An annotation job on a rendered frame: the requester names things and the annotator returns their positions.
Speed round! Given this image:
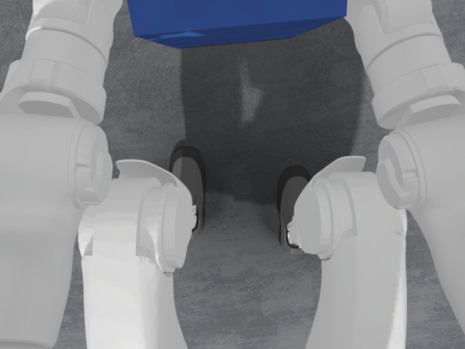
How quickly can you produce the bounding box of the robot right upper arm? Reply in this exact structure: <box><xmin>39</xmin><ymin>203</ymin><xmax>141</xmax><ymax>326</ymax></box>
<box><xmin>376</xmin><ymin>113</ymin><xmax>465</xmax><ymax>334</ymax></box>

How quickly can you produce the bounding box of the robot left upper arm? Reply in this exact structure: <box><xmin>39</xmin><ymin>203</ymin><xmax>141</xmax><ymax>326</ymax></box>
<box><xmin>0</xmin><ymin>111</ymin><xmax>113</xmax><ymax>349</ymax></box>

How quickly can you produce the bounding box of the right robot forearm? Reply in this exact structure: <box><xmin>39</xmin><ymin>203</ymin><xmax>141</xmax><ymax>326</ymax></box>
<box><xmin>344</xmin><ymin>0</ymin><xmax>465</xmax><ymax>129</ymax></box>

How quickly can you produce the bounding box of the left robot forearm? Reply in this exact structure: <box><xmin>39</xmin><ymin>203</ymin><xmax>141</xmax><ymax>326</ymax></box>
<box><xmin>0</xmin><ymin>0</ymin><xmax>123</xmax><ymax>126</ymax></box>

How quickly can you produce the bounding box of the left robot shin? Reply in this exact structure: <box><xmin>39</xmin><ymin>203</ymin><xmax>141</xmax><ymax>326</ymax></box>
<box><xmin>78</xmin><ymin>159</ymin><xmax>197</xmax><ymax>257</ymax></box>

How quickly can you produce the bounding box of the carton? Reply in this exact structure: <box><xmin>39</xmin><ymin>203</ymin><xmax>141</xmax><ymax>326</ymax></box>
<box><xmin>127</xmin><ymin>0</ymin><xmax>347</xmax><ymax>49</ymax></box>

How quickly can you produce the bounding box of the right robot foot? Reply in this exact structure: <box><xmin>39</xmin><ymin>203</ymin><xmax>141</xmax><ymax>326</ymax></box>
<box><xmin>276</xmin><ymin>165</ymin><xmax>312</xmax><ymax>255</ymax></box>

